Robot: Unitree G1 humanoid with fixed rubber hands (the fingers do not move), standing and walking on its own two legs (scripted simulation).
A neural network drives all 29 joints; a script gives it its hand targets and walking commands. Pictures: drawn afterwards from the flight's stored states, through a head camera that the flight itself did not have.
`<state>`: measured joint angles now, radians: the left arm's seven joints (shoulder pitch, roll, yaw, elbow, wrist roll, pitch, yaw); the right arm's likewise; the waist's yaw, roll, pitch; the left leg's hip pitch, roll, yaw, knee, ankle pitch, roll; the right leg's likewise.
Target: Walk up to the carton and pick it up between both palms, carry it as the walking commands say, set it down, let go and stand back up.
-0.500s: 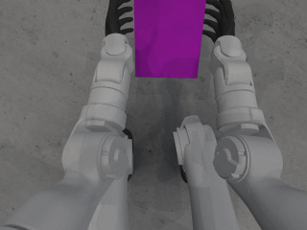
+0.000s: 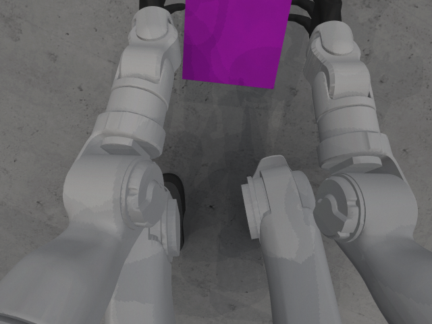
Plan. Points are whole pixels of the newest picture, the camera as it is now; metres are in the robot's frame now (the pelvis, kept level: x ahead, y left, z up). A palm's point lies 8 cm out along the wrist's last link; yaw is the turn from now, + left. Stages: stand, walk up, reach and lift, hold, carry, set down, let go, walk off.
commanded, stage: set down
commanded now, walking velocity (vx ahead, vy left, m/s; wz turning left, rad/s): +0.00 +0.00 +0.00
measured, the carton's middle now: (232, 21) +0.54 -0.07 -0.25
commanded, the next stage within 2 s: none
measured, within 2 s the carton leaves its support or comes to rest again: rests again in 1.92 s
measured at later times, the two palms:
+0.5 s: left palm (147, 15) +0.54 +0.06 -0.16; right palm (315, 23) +0.50 -0.17 -0.17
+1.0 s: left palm (146, 12) +0.55 +0.06 -0.17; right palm (315, 20) +0.51 -0.18 -0.17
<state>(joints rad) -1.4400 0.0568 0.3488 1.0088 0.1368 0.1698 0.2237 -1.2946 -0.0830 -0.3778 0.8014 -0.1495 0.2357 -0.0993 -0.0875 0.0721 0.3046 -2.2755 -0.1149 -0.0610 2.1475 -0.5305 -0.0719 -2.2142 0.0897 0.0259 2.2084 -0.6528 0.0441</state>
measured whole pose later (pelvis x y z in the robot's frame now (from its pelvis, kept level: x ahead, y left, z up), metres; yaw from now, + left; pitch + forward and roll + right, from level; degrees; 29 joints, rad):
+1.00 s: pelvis +0.00 +0.00 +0.00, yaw +0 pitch +38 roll +0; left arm -1.44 0.09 0.43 1.06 0.19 0.11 0.12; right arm -1.34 -0.07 -0.46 0.88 -0.23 0.17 -0.01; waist -0.09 0.07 0.31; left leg -2.27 -0.12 -0.05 2.16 -0.55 -0.07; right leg -2.21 0.09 0.04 2.22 -0.67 0.05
